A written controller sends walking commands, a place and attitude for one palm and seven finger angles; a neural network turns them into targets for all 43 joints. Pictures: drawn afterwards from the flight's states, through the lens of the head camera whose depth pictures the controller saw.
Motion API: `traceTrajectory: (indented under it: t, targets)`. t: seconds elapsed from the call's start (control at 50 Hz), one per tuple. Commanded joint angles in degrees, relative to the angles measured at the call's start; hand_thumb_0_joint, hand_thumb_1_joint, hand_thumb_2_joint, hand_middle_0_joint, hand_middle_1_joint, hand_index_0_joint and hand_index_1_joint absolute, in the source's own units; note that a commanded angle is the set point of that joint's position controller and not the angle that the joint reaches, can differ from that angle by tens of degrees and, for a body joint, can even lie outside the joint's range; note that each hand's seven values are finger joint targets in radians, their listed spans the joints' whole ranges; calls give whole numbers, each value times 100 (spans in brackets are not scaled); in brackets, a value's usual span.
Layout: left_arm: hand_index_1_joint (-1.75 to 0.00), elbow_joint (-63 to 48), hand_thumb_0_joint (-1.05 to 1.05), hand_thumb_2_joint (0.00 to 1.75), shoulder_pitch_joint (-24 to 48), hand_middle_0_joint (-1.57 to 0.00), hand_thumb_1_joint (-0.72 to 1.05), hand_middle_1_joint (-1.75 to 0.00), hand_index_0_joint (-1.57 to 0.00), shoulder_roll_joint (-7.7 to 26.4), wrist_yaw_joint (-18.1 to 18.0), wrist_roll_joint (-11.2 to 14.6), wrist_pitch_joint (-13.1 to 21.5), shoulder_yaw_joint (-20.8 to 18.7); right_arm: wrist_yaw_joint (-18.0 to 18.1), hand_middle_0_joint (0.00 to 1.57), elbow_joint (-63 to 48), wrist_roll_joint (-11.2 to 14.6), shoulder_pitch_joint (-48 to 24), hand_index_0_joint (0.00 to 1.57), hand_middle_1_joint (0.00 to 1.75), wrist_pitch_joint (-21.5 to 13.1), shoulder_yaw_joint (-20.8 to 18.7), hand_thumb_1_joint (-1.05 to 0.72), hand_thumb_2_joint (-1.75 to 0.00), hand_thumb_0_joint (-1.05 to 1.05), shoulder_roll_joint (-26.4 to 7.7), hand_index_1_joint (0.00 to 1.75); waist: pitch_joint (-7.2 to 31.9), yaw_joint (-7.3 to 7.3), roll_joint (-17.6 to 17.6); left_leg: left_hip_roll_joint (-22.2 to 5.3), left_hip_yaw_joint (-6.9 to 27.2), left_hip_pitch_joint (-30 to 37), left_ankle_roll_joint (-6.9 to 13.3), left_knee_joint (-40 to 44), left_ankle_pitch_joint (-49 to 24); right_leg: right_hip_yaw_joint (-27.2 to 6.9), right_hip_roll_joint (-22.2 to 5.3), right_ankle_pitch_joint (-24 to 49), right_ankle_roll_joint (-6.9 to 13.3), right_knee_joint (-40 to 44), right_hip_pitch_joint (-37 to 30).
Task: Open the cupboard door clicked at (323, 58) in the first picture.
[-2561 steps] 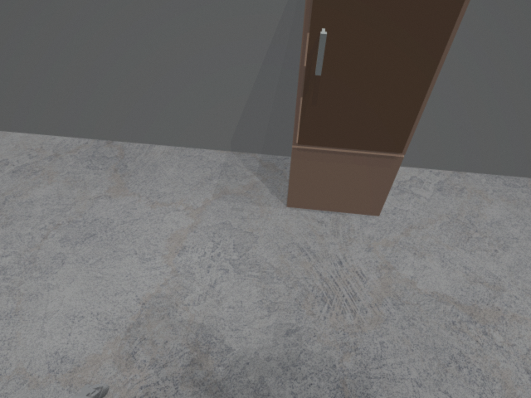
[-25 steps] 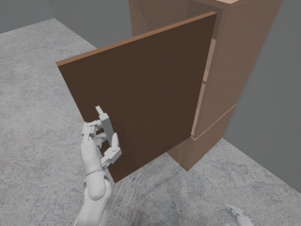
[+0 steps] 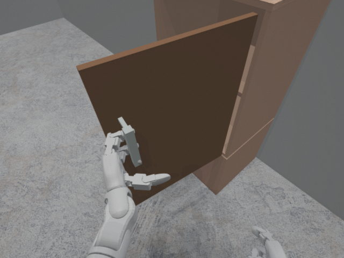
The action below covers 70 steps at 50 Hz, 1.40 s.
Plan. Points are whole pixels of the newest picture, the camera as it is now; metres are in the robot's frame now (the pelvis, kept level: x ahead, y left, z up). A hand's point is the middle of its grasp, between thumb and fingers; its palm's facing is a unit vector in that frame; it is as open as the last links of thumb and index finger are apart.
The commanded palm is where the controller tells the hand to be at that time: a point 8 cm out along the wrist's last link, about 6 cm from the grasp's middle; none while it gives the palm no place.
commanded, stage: open thumb and fingers to let go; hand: left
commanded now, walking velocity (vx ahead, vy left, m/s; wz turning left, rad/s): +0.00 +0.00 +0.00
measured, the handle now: (129, 142) +0.36 +0.13 +0.08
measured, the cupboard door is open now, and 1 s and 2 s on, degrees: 81 82 82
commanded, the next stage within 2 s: slide the hand sideways off the handle in 0.24 s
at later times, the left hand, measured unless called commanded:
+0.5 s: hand (136, 175) +0.28 +0.10 +0.07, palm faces -0.07 -0.99 -0.13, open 16.1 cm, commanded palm +0.26 +0.14 +0.07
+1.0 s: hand (121, 186) +0.25 +0.12 +0.07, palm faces -0.08 -1.00 -0.03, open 16.4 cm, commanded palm +0.23 +0.19 +0.07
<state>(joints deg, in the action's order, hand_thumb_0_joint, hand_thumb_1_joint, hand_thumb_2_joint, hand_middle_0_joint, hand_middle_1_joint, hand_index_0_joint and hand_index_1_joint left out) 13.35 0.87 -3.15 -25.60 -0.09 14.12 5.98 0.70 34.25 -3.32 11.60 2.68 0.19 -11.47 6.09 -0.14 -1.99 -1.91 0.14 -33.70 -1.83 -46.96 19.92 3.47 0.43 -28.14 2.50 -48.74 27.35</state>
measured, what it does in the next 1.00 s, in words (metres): stands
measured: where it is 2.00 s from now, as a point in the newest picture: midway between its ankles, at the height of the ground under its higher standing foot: outside the picture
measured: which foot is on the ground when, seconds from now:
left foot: down 0.00-1.00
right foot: down 0.00-1.00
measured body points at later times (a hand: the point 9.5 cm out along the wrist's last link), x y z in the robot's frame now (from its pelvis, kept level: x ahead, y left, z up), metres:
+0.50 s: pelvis -0.01 +0.01 +0.00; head +0.00 +0.00 +0.45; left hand +0.28 +0.15 +0.08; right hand +0.15 -0.21 -0.10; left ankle +0.04 +0.14 -0.70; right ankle -0.03 -0.09 -0.70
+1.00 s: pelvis -0.01 +0.01 +0.00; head +0.01 -0.01 +0.45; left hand +0.25 +0.18 +0.08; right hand +0.16 -0.21 -0.09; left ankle +0.04 +0.14 -0.70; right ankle -0.03 -0.09 -0.70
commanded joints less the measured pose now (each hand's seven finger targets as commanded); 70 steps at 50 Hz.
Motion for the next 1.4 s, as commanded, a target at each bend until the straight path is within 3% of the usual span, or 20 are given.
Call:
traceTrajectory:
  t: [0.0, 0.1, 0.2, 0.32, 0.34, 0.36, 0.4, 0.44, 0.46, 0.48, 0.52, 0.56, 0.66, 0.72, 0.82, 0.92, 1.04, 1.18, 1.3, 1.38]
  targets:
    - [-80, -1455, 0, 30, 1334, -23, -50, -80, -23, -33, -89, -137, 372, 65, -16, 20, -861, 22, -453, 20, 30, -276, -214, -90, -90, 0, -508, 30, 1324, 38, 485, 172, -38, 1127, 276, 288, -1183, -203, -71, 2321, -191, 854, -40]
    - [-55, -1631, 0, 30, 1413, -19, -50, -55, -19, -137, -268, -280, 215, 232, -44, 20, -914, 17, -464, 20, 30, -224, -210, -90, -90, 0, -507, 30, 1274, 80, 441, 139, -8, 1130, 264, 285, -1209, -124, -23, 2182, -155, 790, 63]
    - [-30, -1667, 0, 30, 1201, -15, -50, -30, -15, -97, -444, -339, 44, 160, -18, 20, -982, 2, -526, 20, 30, -137, -173, -90, -90, 0, -477, 30, 1152, 19, 519, 147, -9, 1041, 254, 326, -1113, -121, -11, 2039, -144, 840, 16]
    - [-30, -1595, 0, 30, 1306, -15, -50, -30, -15, -90, -550, -243, -64, 38, 23, 20, -952, 5, -636, 20, 30, -74, -130, -90, -90, 0, -437, 30, 997, -3, 501, 158, -7, 987, 240, 365, -887, -133, 0, 1663, -135, 961, 44]
    - [-30, -1530, 0, 30, 1187, -15, -50, -30, -15, 459, 685, -784, 193, 1093, -2, 20, -784, 49, -252, 20, 30, -53, -109, -90, -90, 0, -644, 30, 737, 524, 782, 169, 11, 1103, 325, 354, -1027, -296, -30, 2159, -171, 885, 293]
    - [-30, -1843, 0, 30, 1395, -15, -50, -30, -15, 1020, 1367, -522, 434, 453, 40, 20, -929, 123, -181, 20, 30, -41, -204, -90, -90, 0, -667, 30, 1204, 302, 500, 177, -16, 1184, 359, 309, -1174, -323, -58, 2478, -124, 823, 31]
    - [-30, -2087, 0, 30, 1408, -15, -50, -30, -15, 1329, 2127, -293, 740, 323, 129, 20, -1014, 157, -294, 20, 30, -111, -153, -90, -90, 0, -632, 30, 1545, 191, 134, 215, -55, 1382, 384, 302, -1367, -385, -74, 2847, -122, 758, -183]
    - [-30, -1937, 0, 30, 1131, -15, -50, -30, -15, 1110, 2934, 181, 820, 530, 146, 20, -1089, 273, -317, 20, 30, -238, -98, -90, -90, 0, -638, 30, 1312, 297, 53, 209, -13, 1438, 374, 317, -1267, -308, -29, 2676, -131, 802, -53]
    - [-30, -1952, 0, 30, 1096, -15, -50, -30, -15, 850, 3225, 542, 764, 647, 147, 20, -1156, 364, -343, 20, 30, -304, -77, -90, -90, 0, -612, 30, 1211, 296, -75, 190, 9, 1520, 363, 370, -1176, -270, 8, 2509, -116, 878, -23]
    - [-30, -1793, 0, 30, 928, -15, -50, -30, -15, 749, 3351, 876, 687, 522, 165, 20, -1185, 417, -421, 20, 30, -383, -42, -90, -90, 0, -599, 30, 927, 256, 32, 172, 50, 1400, 325, 435, -894, -171, 53, 2150, -129, 954, 84]
    - [-30, -1652, 0, 30, 810, -15, -50, -30, -15, 851, 3333, 1342, 534, 27, 203, 20, -1189, 468, -488, 20, 30, -523, -35, -90, -90, 0, -669, 30, 727, 142, 476, 183, 102, 1199, 295, 538, -486, -116, 86, 1634, -164, 1128, 94]
    - [-30, -1526, 0, 30, 678, -15, -50, -30, -15, 956, 3137, 1394, 465, -217, 188, 20, -1193, 473, -507, 20, 30, -617, -29, -90, -90, 0, -719, 30, 573, 58, 617, 199, 106, 1097, 286, 604, -306, -99, 85, 1264, -177, 1170, 168]
    - [-30, -1728, 0, 30, 638, -15, -50, -30, -15, 1255, 2684, 710, 605, -276, 30, 20, -1214, 388, -312, 20, 30, -707, -119, -90, -90, 0, -750, 30, 699, 58, 419, 179, 92, 1081, 313, 557, -387, -121, 56, 1189, -165, 919, 391]
    - [-30, -1850, 0, 30, 631, -15, -50, -30, -15, 1506, 2688, 620, 654, -477, 12, 20, -1243, 381, -325, 20, 30, -698, -120, -90, -90, 0, -737, 30, 820, 30, 201, 196, 35, 1037, 310, 499, -379, -204, 37, 1213, -141, 901, 309]
    - [-30, -2204, 0, 30, 178, -15, -50, -30, -15, 1429, 2880, 882, 625, -520, 48, 20, -1323, 421, -368, 20, 30, -765, -100, -90, -90, 0, -703, 30, 1003, -8, 58, 190, 13, 1152, 298, 491, -524, -168, 78, 1423, -139, 896, 142]
    - [-30, -2300, 0, 30, -362, -15, -50, -30, -15, 1476, 3037, 1016, 527, -626, 64, 20, -1359, 441, -328, 20, 30, -834, -98, -90, -90, 0, -730, 30, 804, 21, 259, 185, 20, 1042, 295, 456, -668, -131, 93, 1717, -181, 864, 150]
    - [-30, -2684, 0, 30, -794, -15, -50, -30, -15, 1798, 3287, 1109, 617, -915, 111, 20, -1399, 434, -259, 20, 30, -914, -125, -90, -90, 0, -766, 30, 796, 44, 437, 219, -1, 908, 327, 297, -828, -226, 67, 2097, -232, 811, 87]
    - [-30, -2834, 0, 30, -913, -15, -50, -30, -15, 1970, 3657, 1343, 703, -1131, 207, 20, -1343, 466, -257, 20, 30, -1056, -124, -90, -90, 0, -783, 30, 796, 87, 77, 250, 26, 830, 323, 122, -777, -324, 39, 2013, -238, 803, 185]
    - [-30, -2743, 0, 30, -1503, -15, -50, -30, -15, 2350, 3961, 1595, 615, -1659, 281, 20, -1352, 480, -181, 20, 30, -1104, -141, -90, -90, 0, -845, 30, 891, 1, 307, 259, 36, 651, 310, 33, -911, -431, -20, 2477, -322, 785, -36]
    - [-30, -2675, 0, 30, -1613, -15, -50, -30, -15, 2288, 4097, 1710, 542, -1691, 300, 20, -1384, 496, -200, 20, 30, -1128, -128, -90, -90, 0, -849, 30, 696, 23, 343, 263, 51, 538, 306, 19, -838, -430, -20, 2383, -340, 795, 41]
